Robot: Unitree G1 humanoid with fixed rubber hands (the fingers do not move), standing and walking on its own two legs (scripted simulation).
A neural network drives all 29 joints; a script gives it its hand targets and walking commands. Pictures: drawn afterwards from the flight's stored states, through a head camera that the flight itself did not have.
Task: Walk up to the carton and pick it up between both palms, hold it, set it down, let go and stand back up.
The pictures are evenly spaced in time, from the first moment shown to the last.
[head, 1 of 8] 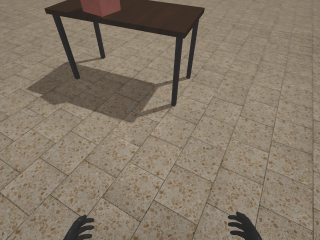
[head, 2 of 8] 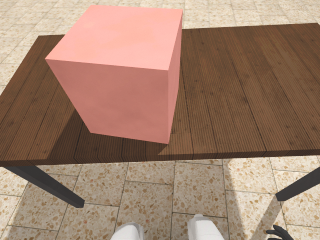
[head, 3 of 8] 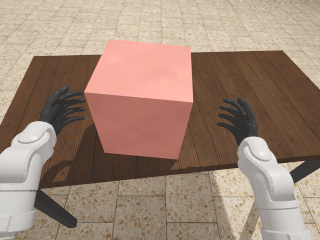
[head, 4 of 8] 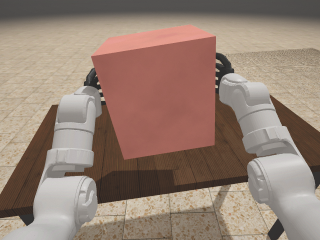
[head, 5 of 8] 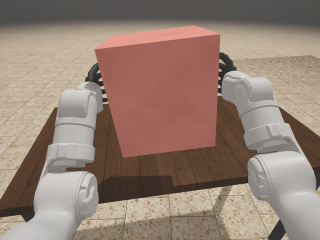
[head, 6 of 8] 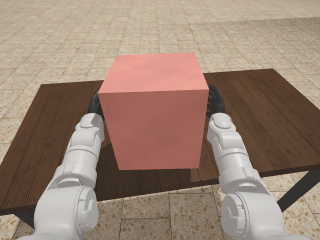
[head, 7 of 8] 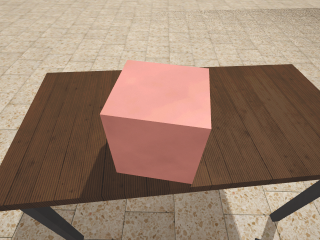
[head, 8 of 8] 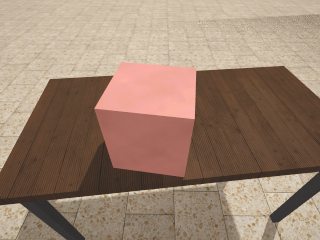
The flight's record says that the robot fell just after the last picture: no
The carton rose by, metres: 0.21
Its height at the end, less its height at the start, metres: +0.00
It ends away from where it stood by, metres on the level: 0.02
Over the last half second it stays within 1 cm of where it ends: yes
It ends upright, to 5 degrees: yes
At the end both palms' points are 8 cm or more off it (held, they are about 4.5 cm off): yes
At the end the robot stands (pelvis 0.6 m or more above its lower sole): yes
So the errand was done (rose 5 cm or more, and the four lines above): yes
